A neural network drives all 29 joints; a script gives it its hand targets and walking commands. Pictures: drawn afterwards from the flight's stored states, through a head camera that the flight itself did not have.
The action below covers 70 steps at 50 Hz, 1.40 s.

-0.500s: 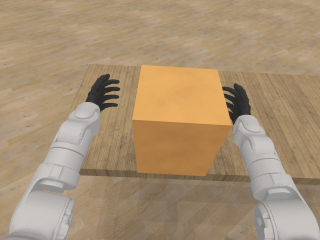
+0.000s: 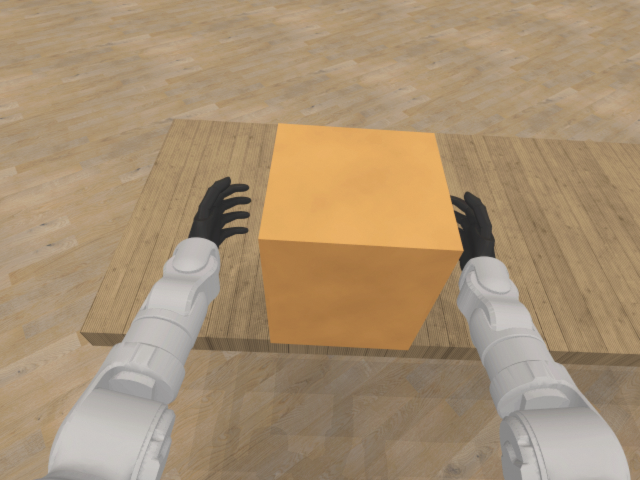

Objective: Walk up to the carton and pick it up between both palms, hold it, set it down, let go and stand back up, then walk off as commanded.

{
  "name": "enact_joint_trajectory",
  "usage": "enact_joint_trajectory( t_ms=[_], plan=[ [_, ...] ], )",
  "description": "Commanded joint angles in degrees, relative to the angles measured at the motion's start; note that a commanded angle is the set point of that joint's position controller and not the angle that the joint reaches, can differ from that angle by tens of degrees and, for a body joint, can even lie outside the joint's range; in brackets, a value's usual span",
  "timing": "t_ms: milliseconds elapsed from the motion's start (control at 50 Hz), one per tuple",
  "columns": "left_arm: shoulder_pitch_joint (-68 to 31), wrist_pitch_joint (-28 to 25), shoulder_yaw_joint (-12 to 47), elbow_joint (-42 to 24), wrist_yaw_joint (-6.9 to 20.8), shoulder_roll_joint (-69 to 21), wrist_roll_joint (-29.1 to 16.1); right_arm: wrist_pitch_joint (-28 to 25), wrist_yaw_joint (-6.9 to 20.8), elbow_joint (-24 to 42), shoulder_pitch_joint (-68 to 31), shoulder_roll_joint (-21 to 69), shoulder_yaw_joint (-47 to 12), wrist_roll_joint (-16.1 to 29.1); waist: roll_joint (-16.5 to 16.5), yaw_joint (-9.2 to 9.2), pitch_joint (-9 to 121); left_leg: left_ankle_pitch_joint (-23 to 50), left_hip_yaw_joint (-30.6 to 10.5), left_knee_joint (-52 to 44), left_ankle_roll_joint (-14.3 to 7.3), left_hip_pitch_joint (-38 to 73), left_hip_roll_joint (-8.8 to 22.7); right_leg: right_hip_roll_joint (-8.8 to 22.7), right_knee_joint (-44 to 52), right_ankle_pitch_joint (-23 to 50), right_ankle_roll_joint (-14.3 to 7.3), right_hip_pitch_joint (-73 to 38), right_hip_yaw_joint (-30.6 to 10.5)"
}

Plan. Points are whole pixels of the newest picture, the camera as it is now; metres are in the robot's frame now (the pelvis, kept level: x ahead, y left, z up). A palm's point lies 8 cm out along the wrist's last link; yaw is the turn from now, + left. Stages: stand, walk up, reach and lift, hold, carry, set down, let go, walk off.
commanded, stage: reach and lift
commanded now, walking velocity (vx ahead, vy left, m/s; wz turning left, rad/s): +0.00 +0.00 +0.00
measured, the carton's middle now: (347, 244) +0.43 -0.05 +0.04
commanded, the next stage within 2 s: none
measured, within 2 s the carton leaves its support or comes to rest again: leaves its support in 1.96 s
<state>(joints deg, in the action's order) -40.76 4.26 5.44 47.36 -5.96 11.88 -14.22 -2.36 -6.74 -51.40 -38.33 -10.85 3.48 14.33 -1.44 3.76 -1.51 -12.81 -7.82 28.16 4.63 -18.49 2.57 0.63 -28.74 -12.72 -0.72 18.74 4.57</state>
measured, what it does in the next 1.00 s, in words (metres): stands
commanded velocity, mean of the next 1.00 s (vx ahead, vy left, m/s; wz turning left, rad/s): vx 0.00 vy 0.00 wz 0.00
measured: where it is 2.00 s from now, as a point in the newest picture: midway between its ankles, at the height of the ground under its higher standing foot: outside the picture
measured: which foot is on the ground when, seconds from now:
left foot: down 0.00-1.00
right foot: down 0.00-1.00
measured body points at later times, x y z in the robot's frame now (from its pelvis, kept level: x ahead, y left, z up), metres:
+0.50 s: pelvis +0.00 +0.00 +0.00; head +0.03 +0.02 +0.45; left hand +0.42 +0.11 +0.07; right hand +0.39 -0.20 +0.07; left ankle +0.02 +0.17 -0.74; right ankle +0.02 -0.11 -0.74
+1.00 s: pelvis +0.00 +0.00 +0.00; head +0.03 +0.02 +0.45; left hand +0.42 +0.11 +0.07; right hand +0.39 -0.20 +0.07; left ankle +0.02 +0.17 -0.74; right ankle +0.02 -0.11 -0.74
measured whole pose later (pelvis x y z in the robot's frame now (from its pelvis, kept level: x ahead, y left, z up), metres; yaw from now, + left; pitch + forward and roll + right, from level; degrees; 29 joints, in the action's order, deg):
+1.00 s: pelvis +0.00 +0.00 +0.00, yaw +0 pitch +4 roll -1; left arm -40.7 2.4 5.4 48.2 -11.3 6.7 -9.4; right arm -2.2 -11.0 -51.4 -39.0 -7.2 3.5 11.6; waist -1.4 3.8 -0.3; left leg -12.3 -7.8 28.2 4.7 -20.0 2.8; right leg 0.4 -27.8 -11.7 -0.7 19.9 4.6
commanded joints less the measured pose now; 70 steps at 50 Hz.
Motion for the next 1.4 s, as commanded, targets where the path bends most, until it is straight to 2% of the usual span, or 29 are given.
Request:
enact_joint_trajectory(
  t_ms=[0, 20, 40, 80, 160, 180, 280, 320, 400, 440, 480, 540, 600, 620, 660, 680, 700, 720, 740, 760, 800, 960, 1060, 1100, 1120, 1220, 1240, 1320, 1380],
  plan=[
    [-28.67, -5.28, -5.16, -4.86, -1.32, 2.66, 2.96, -4.69, -1.21, 8.16, -31.53, -5.83, 0.38, -1.36, 5.78, 0.54, 45.98, 17.67, 8.69, -0.71, -1.06, 3.44, -3.72, -3.00, 3.46, 24.57, 2.95, -7.05, -2.52],
    [-29.10, -5.50, -5.51, -4.98, -1.49, 2.90, 3.49, -4.63, -1.43, 8.52, -31.99, -6.22, 0.06, -2.30, 5.82, -1.20, 47.49, 18.03, 8.82, -1.15, -0.64, 3.10, -3.72, -3.25, 3.50, 24.40, 3.18, -7.76, -2.66],
    [-28.47, -6.08, -5.42, -8.45, -2.02, 2.91, 4.07, -4.90, -1.52, 8.34, -29.10, -6.09, 0.76, -2.35, 6.80, 0.13, 47.90, 19.40, 8.75, -0.17, -0.45, 5.04, -3.96, -3.43, 3.33, 24.83, 3.09, -6.81, -2.44],
    [-25.36, -5.87, -6.71, -10.41, -1.90, 0.50, 5.21, -5.37, -1.51, 7.08, -26.86, -5.25, 0.27, -1.85, 8.25, -0.05, 48.17, 24.59, 8.72, 0.63, 0.55, 7.62, -3.57, -3.57, 3.82, 29.13, 2.48, -7.83, -2.11],
    [-26.07, -5.64, -7.66, -11.35, -1.85, -0.71, 6.15, -6.33, -2.82, 10.91, -29.46, -4.20, 0.38, -3.64, 5.23, 0.03, 48.82, 23.71, 9.47, 0.35, -0.21, 5.12, -3.85, -3.36, 3.20, 32.33, 3.24, -11.21, -2.67],
    [-26.51, -5.66, -7.19, -11.01, -1.76, -1.08, 6.35, -6.08, -3.03, 10.05, -29.39, -3.43, 0.33, -3.29, 5.10, 1.22, 48.49, 22.43, 9.24, -0.05, -0.41, 4.67, -3.91, -3.31, 3.55, 31.94, 3.54, -10.64, -2.81],
    [-26.24, -4.59, -7.76, -13.81, -3.12, -3.08, 8.19, -6.38, -3.12, 10.15, -30.46, -2.65, -0.02, -2.54, 7.05, -0.23, 48.16, 25.31, 9.25, -0.04, 0.23, 7.64, -3.55, -3.98, 3.83, 32.01, 3.24, -9.54, -1.67],
    [-24.07, -4.38, -8.00, -13.00, -3.28, -4.18, 7.97, -6.03, -3.43, 11.35, -29.84, -2.84, 0.03, -3.01, 4.74, 0.13, 46.35, 24.77, 9.12, 0.02, -0.33, 7.86, -3.54, -4.22, 3.81, 31.29, 3.36, -9.66, -1.73],
    [-29.73, -4.32, -6.47, -11.29, -3.45, -4.95, 7.56, -4.36, -3.66, 9.61, -32.34, -1.66, 1.58, -4.28, 5.98, 0.90, 44.30, 18.63, 8.98, -1.31, -0.59, 7.14, -3.13, -3.68, 5.62, 22.57, 2.97, -6.03, -2.30],
    [-30.28, -4.80, -6.34, -9.50, -3.57, -4.73, 7.16, -4.05, -3.57, 9.24, -33.58, -0.48, 1.04, -4.68, 4.28, 0.56, 43.35, 16.54, 8.92, -1.25, -1.29, 4.85, -3.30, -3.27, 5.10, 22.14, 3.34, -6.65, -2.59],
    [-29.67, -4.89, -6.44, -11.38, -3.79, -5.88, 7.80, -3.84, -3.83, 8.97, -33.13, 0.18, 1.85, -5.19, 4.88, 1.42, 44.60, 16.70, 8.72, -0.96, -1.10, 6.31, -3.04, -3.61, 5.10, 21.58, 3.02, -5.48, -1.98],
    [-31.38, -4.71, -5.56, -9.31, -4.17, -7.39, 7.20, -3.77, -3.98, 9.93, -34.75, 0.49, 1.38, -4.93, 5.68, 0.46, 45.44, 16.14, 9.00, -1.23, -1.03, 6.60, -3.18, -3.45, 5.13, 21.26, 2.76, -5.50, -2.44],
    [-30.86, -5.25, -4.20, -7.87, -4.26, -8.01, 6.64, -3.12, -3.95, 7.31, -33.99, 1.07, 2.48, -5.47, 5.34, 2.27, 42.58, 14.13, 8.23, -1.46, -1.04, 6.13, -2.90, -3.58, 5.42, 18.05, 2.40, -2.98, -1.58],
    [-30.64, -5.64, -4.75, -8.69, -4.12, -8.15, 6.57, -3.02, -3.56, 8.50, -33.51, 2.25, 1.86, -5.73, 4.93, 0.68, 43.27, 15.52, 8.59, -1.04, -1.24, 6.66, -2.97, -3.28, 5.13, 18.50, 2.41, -3.29, -2.04],
    [-31.09, -5.37, -4.48, -8.76, -4.51, -9.36, 7.29, -3.36, -3.96, 7.42, -34.61, 2.29, 2.86, -6.28, 5.94, 2.26, 42.69, 15.13, 8.34, -0.86, -0.98, 6.26, -2.79, -3.19, 4.93, 19.22, 1.96, -3.61, -1.58],
    [-31.67, -5.96, -4.77, -8.31, -4.36, -8.97, 7.37, -3.21, -3.67, 9.42, -35.58, 2.92, 1.97, -5.85, 5.16, 0.59, 43.82, 15.03, 8.35, -1.13, -1.14, 5.93, -3.00, -3.32, 4.98, 18.72, 2.20, -3.40, -2.10],
    [-31.57, -6.48, -4.31, -9.58, -4.40, -9.75, 7.04, -3.19, -3.83, 9.16, -34.31, 3.37, 2.75, -6.44, 5.29, 2.27, 43.31, 15.11, 8.35, -0.66, -1.14, 5.34, -3.11, -3.20, 4.82, 19.06, 1.96, -3.88, -1.86],
    [-31.74, -6.72, -4.55, -8.96, -4.18, -9.14, 6.56, -3.54, -3.80, 11.25, -35.57, 3.77, 1.80, -6.26, 5.00, 0.55, 43.95, 15.18, 8.63, -0.68, -1.34, 4.82, -3.17, -2.88, 4.36, 19.64, 2.25, -4.66, -2.28],
    [-32.28, -7.38, -4.10, -10.26, -4.26, -8.99, 6.33, -3.49, -3.87, 11.10, -35.24, 4.03, 2.53, -6.09, 4.37, 2.11, 46.29, 15.66, 8.41, 0.03, -1.39, 4.88, -3.22, -2.94, 4.09, 21.33, 2.42, -5.62, -2.49],
    [-31.39, -7.21, -4.46, -7.99, -4.35, -10.23, 6.93, -3.54, -3.72, 10.08, -35.32, 4.81, 1.79, -5.87, 5.14, 0.67, 45.52, 16.74, 8.40, -0.29, -1.35, 4.30, -3.10, -2.77, 3.76, 21.68, 2.22, -6.49, -2.66],
    [-31.64, -7.22, -4.21, -6.45, -4.19, -10.77, 7.96, -3.29, -3.70, 7.66, -35.11, 4.89, 2.53, -6.01, 5.83, 1.84, 42.94, 14.77, 8.10, -0.52, -1.45, 4.09, -2.97, -2.85, 4.45, 19.42, 1.94, -4.20, -2.38],
    [-31.69, -7.88, -3.71, -5.82, -4.15, -11.85, 7.68, -3.29, -3.88, 8.47, -35.03, 6.74, 2.75, -6.36, 4.50, 2.27, 42.26, 12.43, 8.10, -1.05, -1.88, 3.60, -3.02, -2.67, 4.36, 17.76, 2.41, -3.79, -1.76],
    [-32.55, -8.69, -3.83, -9.00, -4.47, -12.65, 7.86, -3.88, -4.18, 8.66, -35.22, 7.04, 3.69, -7.77, 6.07, 2.63, 46.79, 16.84, 7.98, -0.20, -0.91, 5.94, -2.90, -2.88, 4.30, 21.46, 1.93, -4.43, -1.61],
    [-32.02, -8.95, -3.35, -7.38, -4.16, -13.86, 8.17, -3.68, -3.97, 8.57, -35.36, 7.76, 3.46, -7.48, 5.94, 2.28, 44.67, 16.50, 8.20, -0.22, -1.05, 5.63, -2.85, -2.70, 4.78, 20.27, 1.70, -4.02, -1.99],
    [-33.06, -8.69, -2.97, -9.01, -4.17, -13.69, 8.59, -3.49, -4.13, 7.63, -34.74, 7.55, 3.05, -6.57, 6.71, 3.40, 43.49, 16.70, 8.00, -0.27, -0.68, 5.87, -2.89, -2.71, 4.37, 21.14, 1.65, -4.12, -1.35],
    [-31.93, -10.15, -3.36, -8.37, -3.51, -16.15, 9.60, -4.53, -3.24, 8.23, -34.99, 10.22, 3.23, -8.30, 6.69, 1.80, 45.72, 17.11, 8.18, -0.13, -0.92, 5.61, -3.04, -2.38, 4.49, 20.64, 1.49, -4.85, -1.62],
    [-32.92, -10.13, -3.23, -6.54, -3.33, -16.82, 9.50, -4.44, -3.10, 8.36, -36.26, 10.69, 3.82, -8.51, 6.08, 2.99, 45.15, 15.58, 8.22, -0.57, -1.09, 4.98, -3.16, -2.35, 4.73, 19.61, 1.36, -4.59, -1.48],
    [-32.35, -12.32, -3.99, -7.52, -2.24, -18.05, 10.85, -5.43, -2.32, 10.31, -34.77, 13.44, 4.25, -11.00, 4.98, 2.48, 47.27, 15.88, 8.38, -0.68, -1.53, 3.30, -3.41, -1.79, 3.67, 22.58, 1.90, -7.36, -1.83],
    [-34.43, -12.96, -2.72, -6.85, 0.44, -29.57, 13.90, -5.60, 0.54, 7.92, -35.88, 24.66, 3.45, -13.57, 6.46, 3.84, 46.62, 16.25, 8.19, -1.06, -1.04, 4.53, -3.65, -1.91, 4.22, 23.29, 1.11, -8.08, -1.54]
  ],
)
